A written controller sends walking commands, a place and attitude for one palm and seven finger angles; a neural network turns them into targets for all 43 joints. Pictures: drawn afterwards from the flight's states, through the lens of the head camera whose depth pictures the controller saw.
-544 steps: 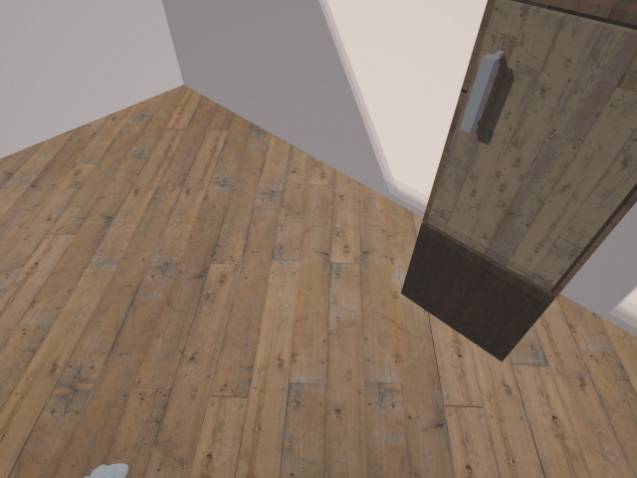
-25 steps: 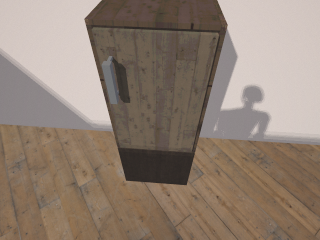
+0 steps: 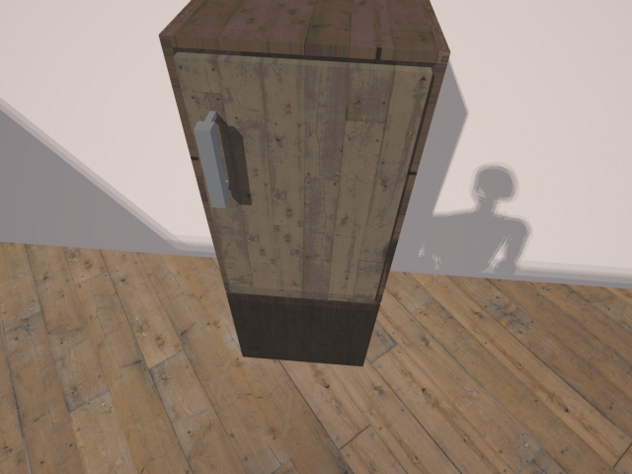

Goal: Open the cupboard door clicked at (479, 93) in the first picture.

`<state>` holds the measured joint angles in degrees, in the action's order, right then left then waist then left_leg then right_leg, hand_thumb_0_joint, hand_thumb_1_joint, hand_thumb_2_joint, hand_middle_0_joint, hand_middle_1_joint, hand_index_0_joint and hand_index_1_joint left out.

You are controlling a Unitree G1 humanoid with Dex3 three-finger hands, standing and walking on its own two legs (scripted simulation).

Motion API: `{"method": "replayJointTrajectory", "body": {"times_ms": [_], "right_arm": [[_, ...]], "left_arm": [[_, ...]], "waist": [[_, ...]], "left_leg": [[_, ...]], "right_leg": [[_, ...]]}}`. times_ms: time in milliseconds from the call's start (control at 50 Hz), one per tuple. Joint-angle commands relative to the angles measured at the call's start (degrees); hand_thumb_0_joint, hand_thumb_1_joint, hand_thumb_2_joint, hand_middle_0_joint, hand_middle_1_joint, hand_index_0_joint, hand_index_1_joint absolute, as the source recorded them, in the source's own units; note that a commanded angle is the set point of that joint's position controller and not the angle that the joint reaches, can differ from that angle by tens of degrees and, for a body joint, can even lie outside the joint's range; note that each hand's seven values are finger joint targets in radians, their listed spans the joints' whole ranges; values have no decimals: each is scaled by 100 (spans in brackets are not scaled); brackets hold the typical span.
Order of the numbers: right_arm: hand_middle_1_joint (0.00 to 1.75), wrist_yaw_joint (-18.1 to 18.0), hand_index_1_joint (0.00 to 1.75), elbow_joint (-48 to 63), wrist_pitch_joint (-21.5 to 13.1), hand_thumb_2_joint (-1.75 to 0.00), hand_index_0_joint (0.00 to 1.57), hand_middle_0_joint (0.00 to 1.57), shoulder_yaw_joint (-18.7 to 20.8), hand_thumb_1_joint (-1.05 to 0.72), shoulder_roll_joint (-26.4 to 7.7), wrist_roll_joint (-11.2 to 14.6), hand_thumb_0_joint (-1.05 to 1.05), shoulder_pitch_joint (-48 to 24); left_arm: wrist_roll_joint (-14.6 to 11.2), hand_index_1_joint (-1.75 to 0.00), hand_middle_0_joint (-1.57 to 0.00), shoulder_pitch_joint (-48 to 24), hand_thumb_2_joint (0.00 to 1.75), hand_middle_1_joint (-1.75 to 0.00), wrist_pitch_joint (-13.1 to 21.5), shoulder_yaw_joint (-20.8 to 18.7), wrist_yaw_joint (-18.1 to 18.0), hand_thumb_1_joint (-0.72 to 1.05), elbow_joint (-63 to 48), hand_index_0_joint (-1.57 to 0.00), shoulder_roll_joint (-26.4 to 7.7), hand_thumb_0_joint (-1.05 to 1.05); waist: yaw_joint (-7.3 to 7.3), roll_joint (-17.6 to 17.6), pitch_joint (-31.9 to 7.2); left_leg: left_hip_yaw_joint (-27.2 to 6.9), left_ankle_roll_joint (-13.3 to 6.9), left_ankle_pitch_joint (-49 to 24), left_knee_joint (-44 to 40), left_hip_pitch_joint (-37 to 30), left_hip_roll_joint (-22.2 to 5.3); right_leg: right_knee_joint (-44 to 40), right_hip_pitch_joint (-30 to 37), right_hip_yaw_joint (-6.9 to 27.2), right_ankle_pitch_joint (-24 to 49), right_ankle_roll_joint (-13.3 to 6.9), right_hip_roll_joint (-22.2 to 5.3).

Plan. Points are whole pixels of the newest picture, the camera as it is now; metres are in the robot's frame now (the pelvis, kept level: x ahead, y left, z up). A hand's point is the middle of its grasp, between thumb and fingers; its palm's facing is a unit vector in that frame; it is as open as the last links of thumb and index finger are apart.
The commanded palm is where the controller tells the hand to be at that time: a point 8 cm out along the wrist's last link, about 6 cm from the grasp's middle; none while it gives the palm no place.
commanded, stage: raise the hand with hooked fingers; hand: left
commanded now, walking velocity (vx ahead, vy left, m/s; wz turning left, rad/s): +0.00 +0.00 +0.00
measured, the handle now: (216, 160) +0.56 +0.21 +0.09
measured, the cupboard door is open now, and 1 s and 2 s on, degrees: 0 0 0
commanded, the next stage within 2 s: none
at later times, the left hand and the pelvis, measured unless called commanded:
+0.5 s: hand (195, 441) +0.17 +0.16 -0.04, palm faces +0.01 -1.00 +0.02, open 8.7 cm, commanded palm +0.14 +0.23 -0.02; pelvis +0.00 -0.01 -0.07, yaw +1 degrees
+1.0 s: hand (148, 373) +0.22 +0.22 +0.03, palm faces +0.02 -1.00 -0.06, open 11.7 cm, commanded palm +0.19 +0.27 +0.03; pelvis +0.01 -0.01 -0.05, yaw +1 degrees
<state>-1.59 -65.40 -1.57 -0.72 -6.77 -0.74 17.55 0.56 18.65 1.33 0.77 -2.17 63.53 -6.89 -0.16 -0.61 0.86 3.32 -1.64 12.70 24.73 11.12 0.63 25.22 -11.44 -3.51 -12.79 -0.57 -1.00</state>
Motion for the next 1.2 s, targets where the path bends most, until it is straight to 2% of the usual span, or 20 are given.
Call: {"method": "replayJointTrajectory", "body": {"times_ms": [0,20,40,60,80,100,120,180,260,280,300,340,400,480,500,600,700,800,1000,1180], "right_arm": [[30,-28,30,155,-54,-90,20,20,88,-90,-461,16,0,361],[30,-29,30,155,-55,-90,20,20,86,-90,-485,12,0,356],[30,32,30,581,-68,-90,20,20,111,-90,-766,61,0,-392],[30,-230,30,2797,-862,-90,20,20,210,-90,-1867,280,0,-235],[30,-405,30,2431,-1420,-90,20,20,33,-90,-1322,319,0,-720],[30,-385,30,2427,-1625,-90,20,20,150,-90,-1038,447,0,-694],[30,-378,30,2357,-1731,-90,20,20,129,-90,-1145,497,0,-448],[30,-402,30,2944,-2044,-90,20,20,275,-90,-1484,312,0,-560],[30,-54,30,3559,-2008,-90,20,20,540,-90,-1403,126,0,-799],[30,48,30,3711,-1922,-90,20,20,605,-90,-1402,119,0,-892],[30,176,30,3801,-1808,-90,20,20,693,-90,-1456,138,0,-895],[30,271,30,4269,-1669,-90,20,20,713,-90,-1441,153,0,-1160],[30,190,30,4696,-1329,-90,20,20,672,-90,-1375,203,0,-1214],[30,-2,30,4776,-1142,-90,20,20,592,-90,-1263,216,0,-773],[30,-43,30,4719,-1148,-90,20,20,533,-90,-1292,167,0,-652],[30,-167,30,4376,-1367,-90,20,20,376,-90,-1425,226,0,-608],[30,-271,30,4324,-1372,-90,20,20,337,-90,-1436,341,0,-842],[30,-284,30,4307,-1417,-90,20,20,277,-90,-1325,312,0,-898],[30,-299,30,4160,-1646,-90,20,20,286,-90,-1614,375,0,-610],[30,-351,30,4107,-1682,-90,20,20,199,-90,-1634,398,0,-586]], "left_arm": [[23,-30,-20,472,90,-30,47,-102,-1,90,-137,-20,-458,0],[19,-30,-20,484,90,-30,48,-98,-2,90,-141,-20,-452,0],[85,-30,-20,807,90,-30,107,-89,-216,90,80,-20,-714,0],[-1245,-32,-20,-3533,89,-32,1332,-417,-129,88,-9050,-20,-1796,0],[-754,-33,-20,-1460,88,-33,1032,-539,-480,85,-7713,-20,-1517,0],[-807,-34,-21,138,87,-34,203,84,-706,83,-6566,-21,-403,0],[-963,-36,-21,273,86,-36,26,543,-622,81,-6533,-21,266,0],[-1024,-40,-21,263,83,-40,782,360,-354,74,-7044,-21,-94,0],[-1215,-47,-22,1839,79,-47,2187,-382,706,64,-5779,-22,-87,0],[-1326,-48,-22,2210,78,-48,2603,-699,1085,62,-5716,-22,-240,0],[-1367,-50,-22,2343,77,-50,2952,-1148,1480,60,-5545,-22,-646,0],[-1363,-53,-22,2179,75,-53,3340,-1420,2024,55,-6184,-22,-1048,0],[-1599,-57,-23,1929,72,-57,2822,-1557,2063,48,-7156,-23,-1118,0],[-1679,-63,-24,831,68,-63,2747,-1506,1742,39,-8575,-24,-1160,0],[-1698,-64,-24,380,67,-64,2863,-1417,1745,36,-8876,-24,-1231,0],[-1766,-72,-25,-40,62,-72,2879,-1152,2253,25,-8327,-25,-1299,0],[-2068,-80,-25,424,57,-80,1924,-2107,2572,13,-7332,-25,-1864,0],[-2331,-87,-26,393,52,-87,1749,-2515,2427,1,-7440,-26,-1923,0],[-2285,-102,-28,-569,42,-102,1943,-2448,2521,-22,-7106,-28,-2222,0],[-2236,-115,-29,-1467,33,-115,1583,-2551,2480,-43,-7038,-29,-2445,0]], "waist": [[-20,0,369],[-17,-27,335],[-288,4,566],[695,1176,-2297],[94,1518,-2179],[221,1109,-940],[286,644,-252],[445,-740,44],[-195,-1552,-317],[-328,-1406,-454],[-452,-795,-641],[-501,-130,-1111],[-520,341,-1519],[-13,611,-1743],[168,370,-1678],[417,539,-1517],[13,38,-1833],[-197,-75,-1957],[-13,236,-1338],[-54,721,-1368]], "left_leg": [[-603,-23,-226,-639,353,-616],[-602,-23,-266,-628,322,-610],[-329,168,-269,502,529,-646],[-335,33,-462,-183,-1016,-52],[-248,47,-294,-297,-796,-222],[-537,171,633,-508,181,-306],[-571,108,969,-378,584,-204],[-680,24,1172,436,1111,-56],[-427,196,874,1591,2322,52],[-363,234,654,1859,2545,87],[-317,295,347,2127,2633,130],[-196,209,5,2480,2789,160],[-166,141,-157,2562,2756,148],[-335,41,-280,2866,2471,-1],[-414,13,-206,3007,2555,-32],[-566,-31,-28,3125,2506,-102],[-529,-10,-28,2743,2637,-48],[-550,34,-498,2321,2345,-46],[-481,8,-82,1793,1827,-54],[-554,48,-463,1302,1060,-97]], "right_leg": [[-515,28,570,328,-150,-518],[-501,23,573,356,-148,-524],[-502,-253,855,1672,-100,-797],[12,334,331,814,-91,-185],[425,184,59,49,-251,40],[482,-522,-214,-517,-149,80],[389,-742,-264,-490,-110,96],[446,-1568,-218,-1391,-16,103],[1378,-2271,-179,-1719,-82,101],[1650,-2232,-127,-1395,-136,105],[1994,-2080,-27,-866,-231,76],[2493,-2042,88,-95,-260,36],[2640,-1916,208,206,-214,102],[2485,-2236,315,407,-87,150],[2508,-2352,367,366,-57,175],[2372,-2670,314,27,-84,235],[1869,-1718,510,-170,4,83],[1800,-1120,387,722,70,6],[1385,-1461,226,-230,-19,102],[1252,-1173,-51,324,-78,181]]}}
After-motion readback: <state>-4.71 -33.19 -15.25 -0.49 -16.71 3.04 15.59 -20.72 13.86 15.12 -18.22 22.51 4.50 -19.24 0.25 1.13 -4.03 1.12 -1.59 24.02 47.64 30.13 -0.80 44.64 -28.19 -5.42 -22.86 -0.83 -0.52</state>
